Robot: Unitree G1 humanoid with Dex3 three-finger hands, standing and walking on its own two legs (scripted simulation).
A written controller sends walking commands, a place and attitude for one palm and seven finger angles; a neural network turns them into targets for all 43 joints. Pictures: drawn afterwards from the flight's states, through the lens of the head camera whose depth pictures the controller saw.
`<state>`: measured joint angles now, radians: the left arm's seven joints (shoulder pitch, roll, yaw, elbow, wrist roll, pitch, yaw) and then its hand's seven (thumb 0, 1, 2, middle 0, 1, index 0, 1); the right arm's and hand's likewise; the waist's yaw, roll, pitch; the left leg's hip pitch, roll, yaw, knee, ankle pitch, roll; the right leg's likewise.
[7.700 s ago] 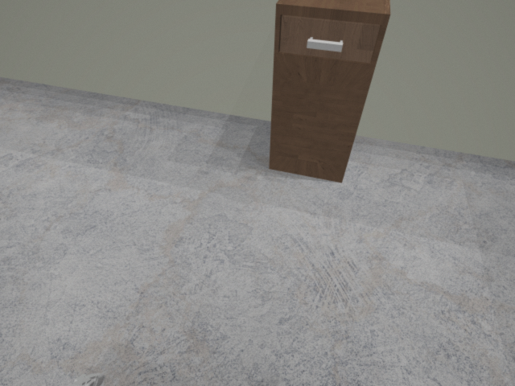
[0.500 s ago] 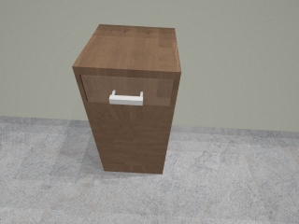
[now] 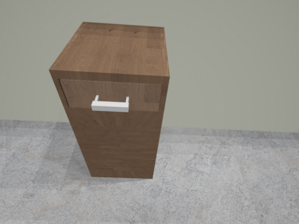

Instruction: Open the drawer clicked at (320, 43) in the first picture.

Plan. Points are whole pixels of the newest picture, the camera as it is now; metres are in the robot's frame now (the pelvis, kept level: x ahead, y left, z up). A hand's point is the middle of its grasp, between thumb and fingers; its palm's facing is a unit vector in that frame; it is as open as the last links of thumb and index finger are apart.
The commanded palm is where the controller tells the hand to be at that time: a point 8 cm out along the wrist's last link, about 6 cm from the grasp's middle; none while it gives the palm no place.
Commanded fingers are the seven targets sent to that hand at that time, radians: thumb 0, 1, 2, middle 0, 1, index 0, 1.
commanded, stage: come to a stop and stand still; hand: left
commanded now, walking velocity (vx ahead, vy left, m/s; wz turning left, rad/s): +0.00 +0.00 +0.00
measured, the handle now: (111, 102) +0.54 +0.17 -0.01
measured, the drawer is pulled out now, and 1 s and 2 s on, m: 0.00 0.00 0.00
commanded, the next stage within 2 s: look again from close up in 0.92 s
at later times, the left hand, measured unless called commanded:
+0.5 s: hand out of the picture +0.09 +0.16 -0.18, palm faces +0.11 -0.97 -0.20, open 7.3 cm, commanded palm none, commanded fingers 0.00 0.90 0.90 -0.20 -0.30 -0.20 -0.30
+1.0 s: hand out of the picture -0.02 +0.15 -0.17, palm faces +0.03 -0.98 -0.18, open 7.4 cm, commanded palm none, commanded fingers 0.00 0.90 0.90 -0.20 -0.30 -0.20 -0.30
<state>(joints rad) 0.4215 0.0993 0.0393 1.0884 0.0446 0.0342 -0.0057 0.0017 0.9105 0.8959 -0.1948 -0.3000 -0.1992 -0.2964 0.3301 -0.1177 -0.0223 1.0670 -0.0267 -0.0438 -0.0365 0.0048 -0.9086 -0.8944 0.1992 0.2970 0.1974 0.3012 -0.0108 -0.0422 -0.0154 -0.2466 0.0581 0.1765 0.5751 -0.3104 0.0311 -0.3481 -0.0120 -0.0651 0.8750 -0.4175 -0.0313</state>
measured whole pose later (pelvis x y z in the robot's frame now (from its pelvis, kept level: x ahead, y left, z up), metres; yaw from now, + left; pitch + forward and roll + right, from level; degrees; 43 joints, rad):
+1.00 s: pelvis +0.00 -0.01 +0.01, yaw +1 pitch -2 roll +0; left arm 0.33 0.11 -0.01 1.10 0.02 -0.01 0.06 0.00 0.91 0.90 -0.19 -0.30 -0.20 -0.30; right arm 0.27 -0.16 0.00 1.09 -0.01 0.01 -0.01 0.01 -0.93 -0.89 0.20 0.30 0.20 0.30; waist -0.01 0.01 0.03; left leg -0.21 -0.02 0.13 0.44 -0.20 0.07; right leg -0.14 -0.01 -0.05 0.44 -0.27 0.00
